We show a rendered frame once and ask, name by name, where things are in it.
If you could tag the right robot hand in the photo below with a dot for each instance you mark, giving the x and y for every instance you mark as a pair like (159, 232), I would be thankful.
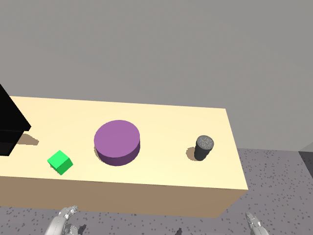
(254, 225)

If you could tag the left robot hand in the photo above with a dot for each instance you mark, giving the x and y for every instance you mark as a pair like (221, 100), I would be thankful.
(58, 224)

